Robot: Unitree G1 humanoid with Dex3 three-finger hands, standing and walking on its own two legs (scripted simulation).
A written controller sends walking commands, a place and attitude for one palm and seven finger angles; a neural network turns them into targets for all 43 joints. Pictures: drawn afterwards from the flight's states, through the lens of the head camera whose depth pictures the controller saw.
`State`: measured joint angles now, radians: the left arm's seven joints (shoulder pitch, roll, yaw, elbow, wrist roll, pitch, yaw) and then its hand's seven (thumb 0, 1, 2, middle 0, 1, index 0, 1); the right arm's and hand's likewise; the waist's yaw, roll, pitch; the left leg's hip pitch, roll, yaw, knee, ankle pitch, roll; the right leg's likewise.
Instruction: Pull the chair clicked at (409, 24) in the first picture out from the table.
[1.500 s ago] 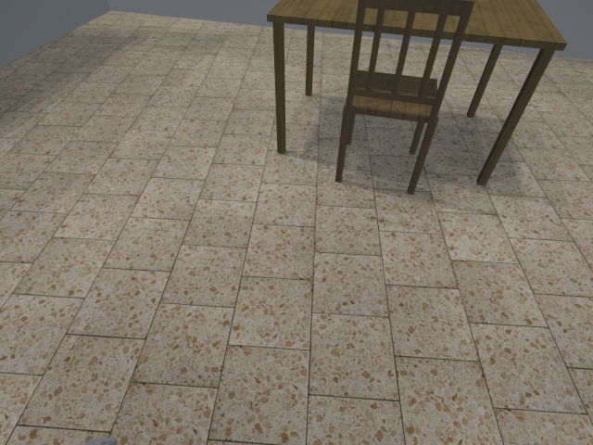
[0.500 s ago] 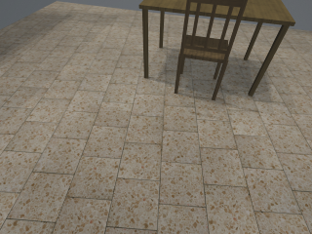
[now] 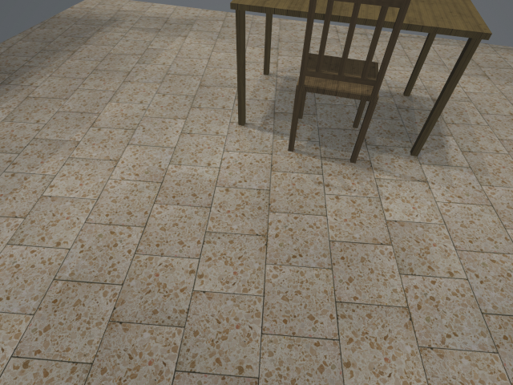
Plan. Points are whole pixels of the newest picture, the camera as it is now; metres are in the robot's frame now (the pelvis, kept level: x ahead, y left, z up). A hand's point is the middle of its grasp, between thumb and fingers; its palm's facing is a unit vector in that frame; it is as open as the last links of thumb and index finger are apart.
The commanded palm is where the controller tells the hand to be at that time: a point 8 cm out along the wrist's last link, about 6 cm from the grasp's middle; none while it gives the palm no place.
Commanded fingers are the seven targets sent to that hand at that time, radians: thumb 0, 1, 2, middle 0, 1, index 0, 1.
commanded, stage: walk to a spot facing it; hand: left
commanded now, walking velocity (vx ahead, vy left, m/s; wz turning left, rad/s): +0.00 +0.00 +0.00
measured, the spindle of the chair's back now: (348, 41) +1.50 -0.32 -0.10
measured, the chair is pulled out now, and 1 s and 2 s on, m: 0.00 0.00 0.00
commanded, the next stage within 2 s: none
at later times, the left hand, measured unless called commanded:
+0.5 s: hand out of the picture +0.06 +0.16 -0.18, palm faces -0.08 -0.98 -0.18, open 7.4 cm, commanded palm none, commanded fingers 0.00 0.90 0.90 -0.20 -0.30 -0.20 -0.30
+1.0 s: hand (195, 245) +0.44 +0.18 -0.17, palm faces -0.37 -0.91 -0.20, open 7.4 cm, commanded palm none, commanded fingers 0.00 0.90 0.90 -0.20 -0.30 -0.20 -0.30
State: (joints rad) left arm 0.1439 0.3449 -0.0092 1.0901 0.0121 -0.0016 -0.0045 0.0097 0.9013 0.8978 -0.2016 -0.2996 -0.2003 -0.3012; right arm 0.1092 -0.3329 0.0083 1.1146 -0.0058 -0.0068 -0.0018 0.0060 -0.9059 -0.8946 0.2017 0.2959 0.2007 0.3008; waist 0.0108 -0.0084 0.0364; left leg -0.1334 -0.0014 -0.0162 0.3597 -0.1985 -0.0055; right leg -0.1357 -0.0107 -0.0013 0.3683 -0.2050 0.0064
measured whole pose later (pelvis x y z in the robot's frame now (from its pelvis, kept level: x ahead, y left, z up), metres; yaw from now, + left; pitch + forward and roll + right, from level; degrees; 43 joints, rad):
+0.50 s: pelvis +0.08 -0.02 -0.01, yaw -10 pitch +0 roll +0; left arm 0.43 0.16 0.02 1.03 0.03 -0.04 -0.01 0.01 0.90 0.90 -0.20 -0.30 -0.20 -0.30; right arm 0.23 -0.22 -0.03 1.05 -0.02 0.01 0.00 0.01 -0.91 -0.89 0.20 0.30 0.20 0.30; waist 0.05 0.01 0.03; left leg -0.48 0.08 0.06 1.08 -0.38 -0.04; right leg -0.14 0.05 0.01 0.48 -0.34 -0.04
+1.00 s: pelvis +0.28 +0.02 +0.00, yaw -26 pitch +0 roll -1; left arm 0.21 0.26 0.11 0.94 0.04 0.02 -0.03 0.01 0.91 0.90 -0.19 -0.30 -0.19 -0.30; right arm 0.28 -0.17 -0.05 1.01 -0.02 -0.08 -0.03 -0.01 -0.94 -0.89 0.20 0.30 0.20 0.30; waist 0.01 -0.05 0.02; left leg -0.18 0.07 0.26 0.43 -0.25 0.04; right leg -0.61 -0.09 -0.05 1.15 -0.21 0.01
